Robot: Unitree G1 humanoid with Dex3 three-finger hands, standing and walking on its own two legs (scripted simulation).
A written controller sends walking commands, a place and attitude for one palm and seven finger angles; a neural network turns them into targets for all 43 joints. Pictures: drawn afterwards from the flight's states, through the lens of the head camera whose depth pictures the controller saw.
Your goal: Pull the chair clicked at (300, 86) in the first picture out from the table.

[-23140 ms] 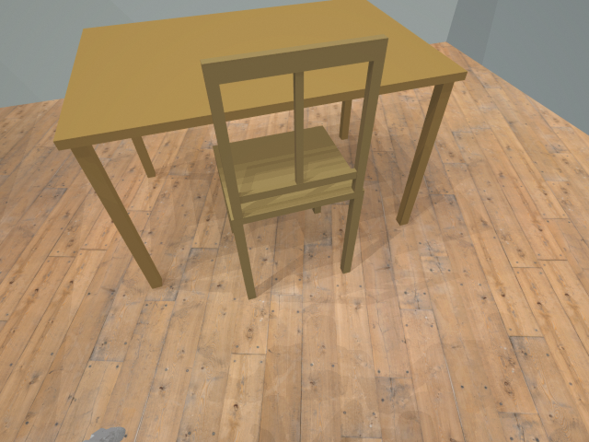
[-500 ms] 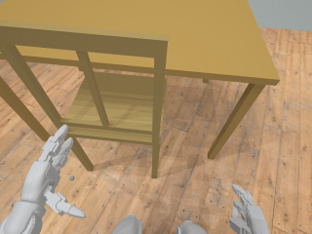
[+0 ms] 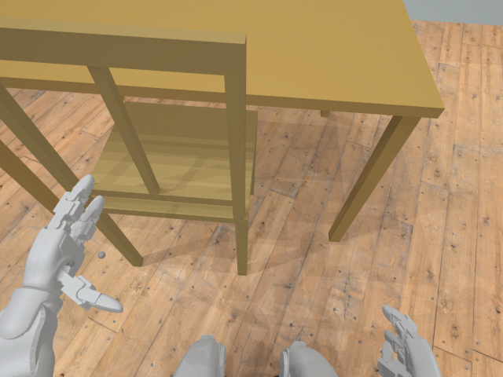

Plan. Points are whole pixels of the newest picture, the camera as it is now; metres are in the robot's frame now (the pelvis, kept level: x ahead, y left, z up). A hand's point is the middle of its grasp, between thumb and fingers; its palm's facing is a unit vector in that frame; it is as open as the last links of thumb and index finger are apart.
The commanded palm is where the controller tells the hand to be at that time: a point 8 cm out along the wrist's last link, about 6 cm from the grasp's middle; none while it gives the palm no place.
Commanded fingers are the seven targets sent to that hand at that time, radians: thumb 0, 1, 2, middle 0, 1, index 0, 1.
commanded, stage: aim the fingers beside a spindle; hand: left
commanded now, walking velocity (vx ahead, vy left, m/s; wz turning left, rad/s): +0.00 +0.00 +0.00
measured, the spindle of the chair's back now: (132, 142) +0.50 +0.24 +0.03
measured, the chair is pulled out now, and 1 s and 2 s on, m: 0.00 0.00 0.00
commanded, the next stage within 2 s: push the fingers through the gap in 1.54 s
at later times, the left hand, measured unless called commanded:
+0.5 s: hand (110, 237) +0.32 +0.23 +0.03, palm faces -0.08 -1.00 -0.05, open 16.9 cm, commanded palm +0.31 +0.28 +0.02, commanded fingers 0.00 -0.50 0.30 -0.06 -0.08 -0.06 -0.08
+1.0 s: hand (124, 220) +0.36 +0.23 +0.00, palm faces -0.08 -1.00 -0.05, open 16.9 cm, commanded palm +0.34 +0.28 +0.00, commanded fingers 0.00 -0.50 0.30 -0.06 -0.08 -0.06 -0.08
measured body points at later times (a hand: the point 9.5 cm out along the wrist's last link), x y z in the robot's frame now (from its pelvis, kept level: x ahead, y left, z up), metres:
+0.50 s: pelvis +0.00 +0.02 -0.01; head +0.10 +0.03 +0.43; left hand +0.32 +0.29 +0.03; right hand +0.15 -0.23 -0.10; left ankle +0.03 +0.11 -0.65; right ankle +0.02 -0.08 -0.65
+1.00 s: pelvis -0.01 +0.02 -0.03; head +0.10 +0.04 +0.41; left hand +0.36 +0.28 +0.01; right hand +0.13 -0.23 -0.12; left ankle +0.03 +0.11 -0.65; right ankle +0.02 -0.08 -0.65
